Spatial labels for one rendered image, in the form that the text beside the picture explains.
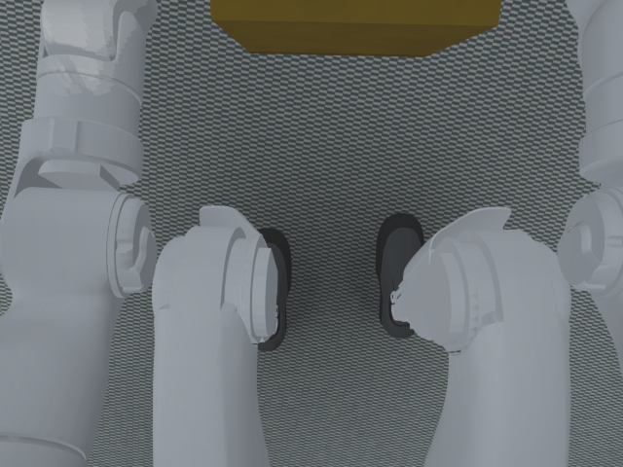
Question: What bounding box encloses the robot right upper arm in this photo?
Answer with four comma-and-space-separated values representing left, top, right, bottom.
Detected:
557, 187, 623, 378

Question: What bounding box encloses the robot left upper arm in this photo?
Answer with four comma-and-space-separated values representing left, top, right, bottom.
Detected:
0, 187, 158, 467

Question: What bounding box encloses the carton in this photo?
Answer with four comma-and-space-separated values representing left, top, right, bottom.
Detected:
210, 0, 502, 57

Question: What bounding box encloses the left robot thigh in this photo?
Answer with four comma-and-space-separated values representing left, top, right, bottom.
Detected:
153, 226, 277, 467

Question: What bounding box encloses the left robot forearm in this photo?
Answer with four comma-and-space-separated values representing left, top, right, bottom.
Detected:
0, 0, 158, 288

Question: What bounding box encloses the right robot forearm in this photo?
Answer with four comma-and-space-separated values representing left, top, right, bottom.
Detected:
566, 0, 623, 189

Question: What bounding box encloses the robot left foot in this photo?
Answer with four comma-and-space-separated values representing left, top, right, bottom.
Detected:
253, 228, 292, 351

